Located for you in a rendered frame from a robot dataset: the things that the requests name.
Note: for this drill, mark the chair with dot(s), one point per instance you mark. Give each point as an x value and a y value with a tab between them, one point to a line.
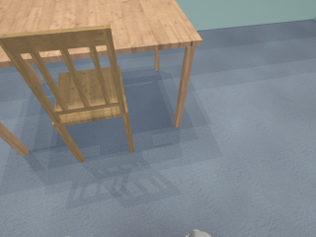
80	96

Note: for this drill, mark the table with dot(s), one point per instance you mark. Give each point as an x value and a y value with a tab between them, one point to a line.
136	25

